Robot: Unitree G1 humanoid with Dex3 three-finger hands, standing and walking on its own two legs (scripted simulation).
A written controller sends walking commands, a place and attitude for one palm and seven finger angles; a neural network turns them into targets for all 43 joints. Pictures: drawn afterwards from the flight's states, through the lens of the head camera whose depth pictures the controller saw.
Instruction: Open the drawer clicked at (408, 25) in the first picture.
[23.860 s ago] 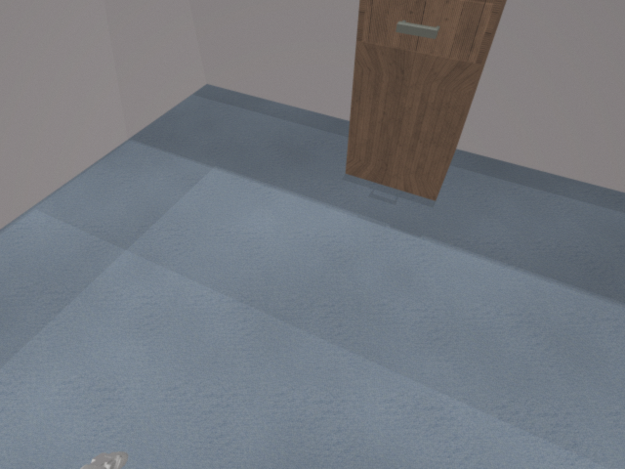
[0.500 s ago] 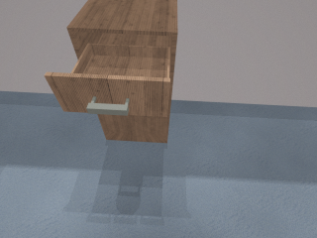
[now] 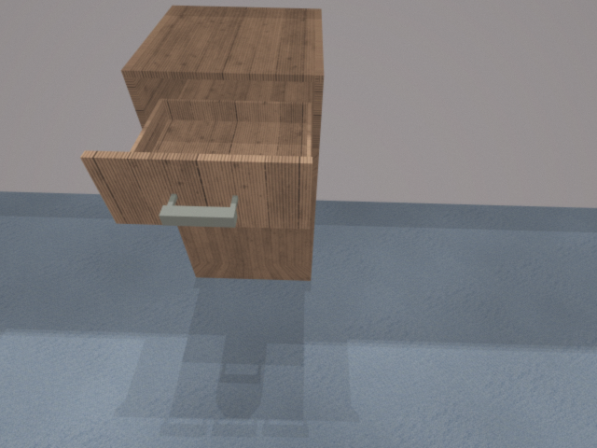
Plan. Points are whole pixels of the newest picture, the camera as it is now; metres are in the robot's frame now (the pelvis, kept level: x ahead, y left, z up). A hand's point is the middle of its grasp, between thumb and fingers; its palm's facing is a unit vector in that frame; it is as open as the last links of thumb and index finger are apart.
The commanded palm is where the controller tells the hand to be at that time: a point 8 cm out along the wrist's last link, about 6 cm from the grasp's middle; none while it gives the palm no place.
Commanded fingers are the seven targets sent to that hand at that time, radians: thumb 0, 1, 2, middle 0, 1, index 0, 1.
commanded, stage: let the arm hang, fingers relaxed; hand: left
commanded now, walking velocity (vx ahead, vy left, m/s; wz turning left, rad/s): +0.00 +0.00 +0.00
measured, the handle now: (201, 207) +0.53 +0.22 -0.02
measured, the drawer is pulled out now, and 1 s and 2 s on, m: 0.30 0.30 0.30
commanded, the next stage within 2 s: look to check the result in 0.02 s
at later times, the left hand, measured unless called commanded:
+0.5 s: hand out of the picture +0.00 +0.16 -0.17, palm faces +0.06 -0.98 -0.19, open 7.4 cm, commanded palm none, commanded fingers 0.00 0.90 0.90 -0.20 -0.30 -0.20 -0.30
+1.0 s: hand out of the picture +0.02 +0.15 -0.17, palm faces +0.05 -0.98 -0.21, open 7.4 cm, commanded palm none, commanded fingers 0.00 0.90 0.90 -0.20 -0.30 -0.20 -0.30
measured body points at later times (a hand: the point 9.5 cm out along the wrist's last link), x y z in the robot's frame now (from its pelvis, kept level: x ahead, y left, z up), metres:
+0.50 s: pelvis +0.01 -0.01 +0.00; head +0.02 -0.01 +0.45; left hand +0.00 +0.21 -0.16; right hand -0.03 -0.20 -0.16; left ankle +0.00 +0.12 -0.74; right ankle +0.05 -0.11 -0.74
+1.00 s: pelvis +0.02 -0.02 +0.00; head +0.04 -0.03 +0.45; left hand +0.02 +0.21 -0.15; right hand -0.01 -0.23 -0.17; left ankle +0.00 +0.12 -0.74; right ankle +0.05 -0.11 -0.74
